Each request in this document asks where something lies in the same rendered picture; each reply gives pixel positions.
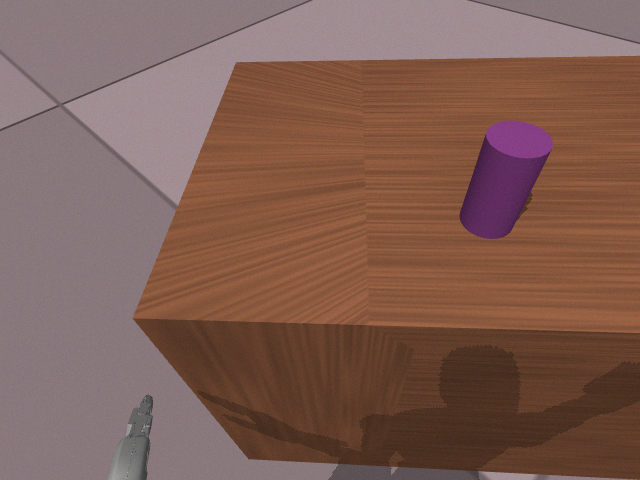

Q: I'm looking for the left robot hand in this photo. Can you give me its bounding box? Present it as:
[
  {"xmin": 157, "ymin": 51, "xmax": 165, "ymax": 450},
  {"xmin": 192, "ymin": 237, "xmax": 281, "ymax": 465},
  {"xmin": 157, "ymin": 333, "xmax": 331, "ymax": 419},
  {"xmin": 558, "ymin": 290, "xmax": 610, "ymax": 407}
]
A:
[{"xmin": 107, "ymin": 395, "xmax": 153, "ymax": 480}]

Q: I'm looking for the can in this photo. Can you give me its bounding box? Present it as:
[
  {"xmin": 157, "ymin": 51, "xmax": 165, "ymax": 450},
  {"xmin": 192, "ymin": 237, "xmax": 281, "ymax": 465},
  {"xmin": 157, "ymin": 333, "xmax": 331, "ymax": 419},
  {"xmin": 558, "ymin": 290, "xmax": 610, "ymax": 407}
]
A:
[{"xmin": 460, "ymin": 121, "xmax": 553, "ymax": 239}]

